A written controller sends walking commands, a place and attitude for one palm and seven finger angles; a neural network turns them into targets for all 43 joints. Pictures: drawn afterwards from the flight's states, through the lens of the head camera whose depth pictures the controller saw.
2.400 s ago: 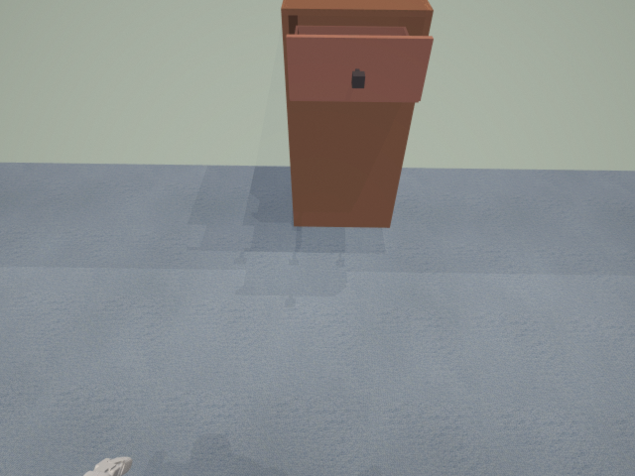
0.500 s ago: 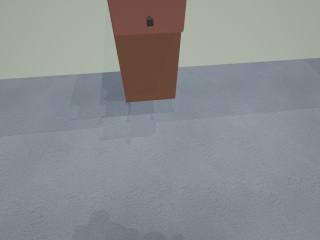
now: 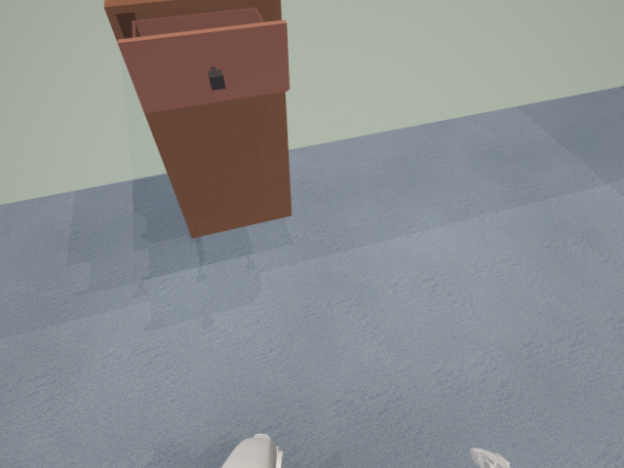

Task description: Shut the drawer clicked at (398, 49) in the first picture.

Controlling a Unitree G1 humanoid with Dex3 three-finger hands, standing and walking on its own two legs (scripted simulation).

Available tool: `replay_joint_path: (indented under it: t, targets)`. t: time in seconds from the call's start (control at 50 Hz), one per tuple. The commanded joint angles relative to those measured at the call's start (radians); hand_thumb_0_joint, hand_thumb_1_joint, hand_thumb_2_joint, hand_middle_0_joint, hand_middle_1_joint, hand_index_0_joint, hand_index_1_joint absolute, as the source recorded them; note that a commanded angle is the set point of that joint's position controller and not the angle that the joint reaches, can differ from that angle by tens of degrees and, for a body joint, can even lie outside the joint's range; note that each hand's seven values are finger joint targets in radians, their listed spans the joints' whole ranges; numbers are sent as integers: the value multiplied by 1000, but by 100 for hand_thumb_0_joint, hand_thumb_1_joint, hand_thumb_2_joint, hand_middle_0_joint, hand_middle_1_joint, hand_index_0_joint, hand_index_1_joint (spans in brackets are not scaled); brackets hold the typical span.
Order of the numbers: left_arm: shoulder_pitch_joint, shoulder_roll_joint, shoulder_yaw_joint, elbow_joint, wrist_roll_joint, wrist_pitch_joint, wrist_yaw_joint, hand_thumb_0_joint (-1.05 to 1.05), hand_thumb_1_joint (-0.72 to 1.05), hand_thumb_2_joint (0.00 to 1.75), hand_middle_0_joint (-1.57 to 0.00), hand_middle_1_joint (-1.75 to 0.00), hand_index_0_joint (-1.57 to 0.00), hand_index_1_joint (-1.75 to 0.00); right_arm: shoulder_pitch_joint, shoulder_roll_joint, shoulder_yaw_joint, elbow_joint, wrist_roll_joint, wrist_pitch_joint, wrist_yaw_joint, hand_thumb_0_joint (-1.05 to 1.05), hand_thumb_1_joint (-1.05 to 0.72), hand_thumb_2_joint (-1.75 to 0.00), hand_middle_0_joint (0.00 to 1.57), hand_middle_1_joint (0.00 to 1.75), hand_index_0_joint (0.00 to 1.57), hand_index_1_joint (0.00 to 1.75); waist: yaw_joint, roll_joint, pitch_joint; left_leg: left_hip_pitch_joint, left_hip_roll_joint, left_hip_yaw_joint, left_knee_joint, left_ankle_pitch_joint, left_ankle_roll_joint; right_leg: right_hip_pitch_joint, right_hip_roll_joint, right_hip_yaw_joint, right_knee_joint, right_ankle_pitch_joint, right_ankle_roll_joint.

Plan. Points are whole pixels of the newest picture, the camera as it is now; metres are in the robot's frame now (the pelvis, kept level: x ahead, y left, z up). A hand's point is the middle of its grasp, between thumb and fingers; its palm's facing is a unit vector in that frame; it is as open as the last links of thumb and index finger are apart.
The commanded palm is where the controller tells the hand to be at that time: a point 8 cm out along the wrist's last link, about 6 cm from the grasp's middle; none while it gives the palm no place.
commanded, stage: walk to a spot facing it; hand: left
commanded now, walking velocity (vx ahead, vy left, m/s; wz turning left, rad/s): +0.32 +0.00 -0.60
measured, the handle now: (215, 76) +0.92 +0.37 +0.01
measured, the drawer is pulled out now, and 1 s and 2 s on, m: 0.16 0.16 0.16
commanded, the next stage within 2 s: none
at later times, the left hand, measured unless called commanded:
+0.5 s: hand (200, 337) +0.33 +0.25 -0.17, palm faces -0.30 -0.94 -0.18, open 7.4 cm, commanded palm none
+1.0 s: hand (256, 283) +0.45 +0.18 -0.17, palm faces -0.57 -0.78 -0.27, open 7.4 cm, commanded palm none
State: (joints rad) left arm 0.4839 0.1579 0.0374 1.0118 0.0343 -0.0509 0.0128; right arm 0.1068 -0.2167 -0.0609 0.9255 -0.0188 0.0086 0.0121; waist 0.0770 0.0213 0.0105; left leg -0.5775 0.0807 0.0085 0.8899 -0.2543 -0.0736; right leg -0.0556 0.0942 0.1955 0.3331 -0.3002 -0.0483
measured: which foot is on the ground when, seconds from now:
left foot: up 0.00-0.08, down 0.10-0.76, up 0.78-1.00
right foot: down 0.00-0.12, up 0.14-0.72, down 0.74-1.00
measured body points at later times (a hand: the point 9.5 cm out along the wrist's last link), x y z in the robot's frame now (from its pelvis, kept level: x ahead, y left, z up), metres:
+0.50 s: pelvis +0.17 +0.09 +0.00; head +0.20 +0.12 +0.45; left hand +0.35 +0.30 -0.15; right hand +0.04 -0.12 -0.13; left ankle +0.13 +0.14 -0.74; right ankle +0.20 -0.08 -0.64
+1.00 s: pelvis +0.28 +0.05 -0.01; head +0.31 +0.02 +0.44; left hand +0.48 +0.22 -0.15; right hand +0.22 -0.21 -0.15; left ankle +0.40 +0.20 -0.67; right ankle +0.25 -0.01 -0.74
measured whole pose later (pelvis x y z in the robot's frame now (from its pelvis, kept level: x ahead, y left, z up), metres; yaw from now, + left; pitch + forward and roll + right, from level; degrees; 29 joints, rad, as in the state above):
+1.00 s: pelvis +0.28 +0.05 -0.01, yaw -38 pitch +1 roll +0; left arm 0.22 0.20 0.06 0.94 0.02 0.01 0.02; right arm 0.11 -0.19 -0.06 0.89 -0.02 0.03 -0.03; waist 0.00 0.02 0.08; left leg -0.55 0.14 -0.03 1.10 -0.38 -0.09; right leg -0.30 0.08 0.00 0.53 -0.24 -0.08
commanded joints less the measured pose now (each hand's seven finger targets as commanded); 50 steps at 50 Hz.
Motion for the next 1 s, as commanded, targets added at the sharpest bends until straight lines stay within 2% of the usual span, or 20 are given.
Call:
replay_joint_path:
  t: [0.0,0.04,0.06,0.08,0.1,0.12,0.16,0.22,0.26,0.38,0.56,0.66,0.68,0.7,0.72,0.74,0.76,0.8,0.86,0.98]
  targets:
    - [21,207,58,-47,0,-6,15,0,90,90,-20,-30,-20,-30,-137,-48,-5,-152,13,-66,2,0,-90,-90,20,30,20,30,-9,-191,32,46,-37,21,-189,-61,29,14,-265,243,17,474,-132]
    - [-57,218,66,-66,-9,-7,12,0,90,90,-20,-30,-20,-30,48,-79,-15,-98,13,-76,-14,0,-90,-90,20,30,20,30,-108,-169,-15,380,-76,41,-384,33,49,-144,-191,181,172,539,-84]
    - [-61,192,68,-72,-17,-9,6,0,90,90,-20,-30,-20,-30,213,-139,-28,-48,12,-80,-33,0,-90,-90,20,30,20,30,-168,-96,-108,672,-7,-7,-420,78,65,-288,-125,130,341,448,-52]
    - [-31,133,65,-82,-31,-6,-8,0,90,90,-20,-30,-20,-30,354,-265,-59,-11,-2,-84,-39,0,-90,-90,20,30,20,30,-205,210,-229,900,288,-343,-455,23,142,-496,-1,-13,649,-17,3]
    - [-32,123,64,-96,-29,-11,-15,0,90,90,-20,-30,-20,-30,390,-281,-52,-10,-1,-78,-36,0,-90,-90,20,30,20,30,-184,278,-221,830,453,-571,-600,-47,205,-598,-5,-91,876,-264,32]
    - [-74,152,70,-101,-18,-4,-16,0,90,90,-20,-30,-20,-30,299,-230,-40,-33,-2,-68,-31,0,-90,-90,20,30,20,30,-158,153,-87,631,446,-543,-665,-211,236,-596,-78,-83,961,-230,28]
    - [-119,138,75,-92,2,17,-34,0,90,90,-20,-30,-20,-30,166,-102,-5,-50,1,-81,-32,0,-90,-90,20,30,20,30,-84,130,80,380,322,-324,-710,-203,156,-588,-146,-120,1001,-57,38]
    - [-84,88,67,-75,6,56,-52,0,90,90,-20,-30,-20,-30,173,-42,12,-21,3,-102,-39,0,-90,-90,20,30,20,30,-34,161,96,316,216,-44,-686,83,71,-538,-159,-156,967,74,54]
    - [-85,81,67,-77,3,73,-52,0,90,90,-20,-30,-20,-30,196,-39,10,-9,9,-108,-43,0,-90,-90,20,30,20,30,-26,144,78,341,207,45,-689,151,62,-576,-164,-158,976,139,62]
    - [-194,70,63,-110,2,93,-44,0,90,90,-20,-30,-20,-30,311,-37,15,44,10,-105,-55,0,-90,-90,20,30,20,30,-44,73,75,477,211,143,-616,637,21,-693,-152,-195,926,202,80]
    - [-403,56,36,-159,-7,91,-43,0,90,90,-20,-30,-20,-30,408,-68,9,104,-6,-65,-62,0,-90,-90,20,30,20,30,-114,110,79,674,235,258,-502,922,122,-624,-113,-348,539,77,48]
    - [-316,90,45,-151,-3,68,-28,0,90,90,-20,-30,-20,-30,398,-108,-14,95,-1,-46,-54,0,-90,-90,20,30,20,30,-64,164,-18,706,272,300,-273,1172,140,-414,-47,-394,375,-12,-3]
    - [-255,118,52,-137,0,56,-24,0,90,90,-20,-30,-20,-30,385,-115,-17,81,4,-42,-49,0,-90,-90,20,30,20,30,-35,162,-47,619,279,289,-151,1110,126,-273,-54,-375,303,20,-15]
    - [-142,159,65,-111,2,41,-20,0,90,90,-20,-30,-20,-30,348,-112,-15,57,13,-42,-40,0,-90,-90,20,30,20,30,29,110,-111,469,272,286,71,921,91,-51,-112,-297,178,166,-50]
    - [-36,250,80,-89,-3,30,-7,0,90,90,-20,-30,-20,-30,331,-65,-9,11,31,-38,-37,0,-90,-90,20,30,20,30,58,-103,-237,128,91,297,400,58,22,276,-386,122,183,766,-195]
    - [-31,296,87,-75,-33,35,8,0,90,90,-20,-30,-20,-30,250,-48,-9,-28,28,-41,-46,0,-90,-90,20,30,20,30,47,-142,-258,-20,-12,149,592,-403,-3,290,-521,283,158,1166,-307]
    - [-84,276,84,-88,-36,46,19,0,90,90,-20,-30,-20,-30,208,-49,-10,-48,23,-31,-52,0,-90,-90,20,30,20,30,22,-65,-169,-37,41,24,559,-334,14,204,-499,165,138,1056,-305]
    - [-204,222,73,-128,-32,44,24,0,90,90,-20,-30,-20,-30,188,-33,-9,-45,7,-11,-40,0,-90,-90,20,30,20,30,-46,-36,-82,-21,76,-11,452,-207,5,18,-394,105,76,788,-213]
    - [-277,194,61,-140,-21,35,21,0,90,90,-20,-30,-20,-30,213,-17,-9,-19,-1,19,-46,0,-90,-90,20,30,20,30,-112,-27,-11,75,60,-4,333,-159,-11,-206,-323,10,34,708,-158]
    - [-255,211,74,-149,-9,47,2,0,90,90,-20,-30,-20,-30,108,-32,-11,-71,1,15,-40,0,-90,-90,20,30,20,30,-89,-177,-41,96,16,13,115,-95,-23,-215,-234,43,59,540,-133]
